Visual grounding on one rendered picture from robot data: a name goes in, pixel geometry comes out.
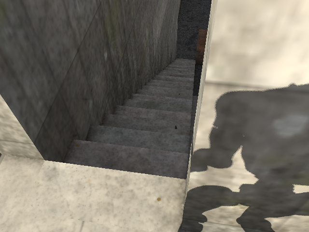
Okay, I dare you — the stairs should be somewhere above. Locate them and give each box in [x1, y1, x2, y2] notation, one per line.
[63, 58, 196, 179]

